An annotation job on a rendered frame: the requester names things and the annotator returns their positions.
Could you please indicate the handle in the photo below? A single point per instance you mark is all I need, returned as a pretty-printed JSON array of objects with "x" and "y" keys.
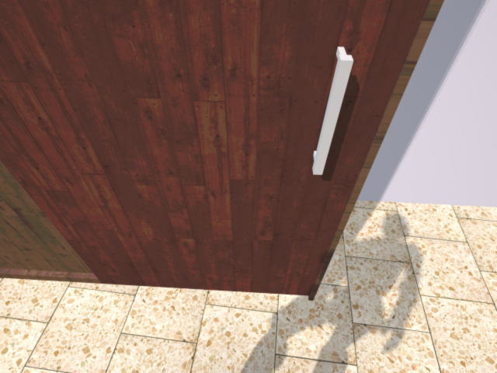
[{"x": 339, "y": 83}]

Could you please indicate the wardrobe door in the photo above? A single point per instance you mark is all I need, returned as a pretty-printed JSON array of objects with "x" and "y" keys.
[
  {"x": 28, "y": 239},
  {"x": 171, "y": 142}
]

